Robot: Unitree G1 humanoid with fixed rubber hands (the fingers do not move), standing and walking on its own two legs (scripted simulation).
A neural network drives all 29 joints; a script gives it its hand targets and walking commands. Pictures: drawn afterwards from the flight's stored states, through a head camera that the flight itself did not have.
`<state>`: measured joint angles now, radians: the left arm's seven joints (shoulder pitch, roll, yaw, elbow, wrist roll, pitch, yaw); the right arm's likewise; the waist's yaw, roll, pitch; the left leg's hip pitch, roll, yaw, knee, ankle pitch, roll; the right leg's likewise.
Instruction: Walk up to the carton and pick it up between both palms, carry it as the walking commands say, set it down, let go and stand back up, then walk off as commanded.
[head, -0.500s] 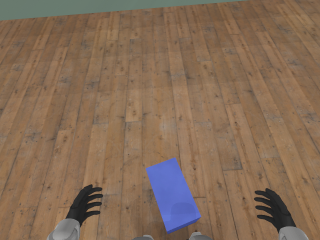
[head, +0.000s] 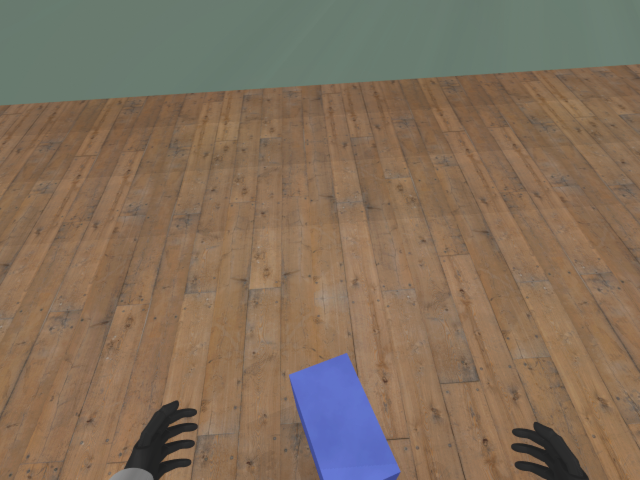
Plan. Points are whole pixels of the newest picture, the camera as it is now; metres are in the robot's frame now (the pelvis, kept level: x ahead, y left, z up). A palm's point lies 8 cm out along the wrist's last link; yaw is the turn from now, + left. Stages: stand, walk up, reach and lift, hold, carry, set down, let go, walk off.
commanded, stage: stand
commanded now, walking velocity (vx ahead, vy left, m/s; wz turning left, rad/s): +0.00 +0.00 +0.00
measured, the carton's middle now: (339, 434) +0.36 +0.01 -0.64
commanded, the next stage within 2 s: walk off in 1.84 s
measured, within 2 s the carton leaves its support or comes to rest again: neither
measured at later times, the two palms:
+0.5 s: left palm (141, 453) +0.18 +0.27 -0.08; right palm out of the picture +0.15 -0.26 -0.09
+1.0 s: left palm (137, 467) +0.16 +0.27 -0.07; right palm out of the picture +0.14 -0.26 -0.08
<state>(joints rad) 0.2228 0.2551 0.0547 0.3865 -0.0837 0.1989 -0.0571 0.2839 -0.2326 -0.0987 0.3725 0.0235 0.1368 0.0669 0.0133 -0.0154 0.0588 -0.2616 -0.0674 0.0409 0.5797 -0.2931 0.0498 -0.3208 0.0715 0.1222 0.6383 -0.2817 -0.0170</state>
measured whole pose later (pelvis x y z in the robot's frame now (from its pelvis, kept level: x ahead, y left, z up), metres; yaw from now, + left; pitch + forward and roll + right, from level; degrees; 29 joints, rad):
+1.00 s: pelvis +0.02 +0.01 +0.00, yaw +0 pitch +0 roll +1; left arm 0.22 0.26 0.05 0.65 -0.05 0.00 0.01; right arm 0.27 -0.23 -0.10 0.76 0.00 -0.04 0.00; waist 0.01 -0.04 -0.11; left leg -0.26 -0.07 0.04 0.58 -0.32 0.06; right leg -0.32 0.06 0.12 0.64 -0.32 -0.02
